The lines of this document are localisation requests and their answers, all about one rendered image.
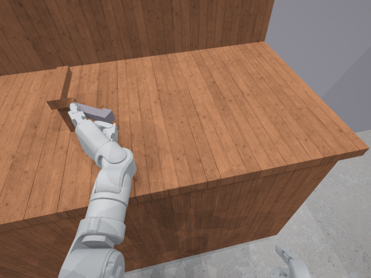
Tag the counter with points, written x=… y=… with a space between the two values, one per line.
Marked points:
x=227 y=139

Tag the robot left forearm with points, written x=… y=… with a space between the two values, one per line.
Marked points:
x=103 y=226

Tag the left robot upper arm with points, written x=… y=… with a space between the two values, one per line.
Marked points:
x=94 y=263

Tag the right robot hand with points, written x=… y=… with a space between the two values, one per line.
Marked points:
x=297 y=268

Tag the left robot hand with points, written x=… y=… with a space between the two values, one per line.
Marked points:
x=92 y=135

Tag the tap lever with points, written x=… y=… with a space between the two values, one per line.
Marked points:
x=104 y=115

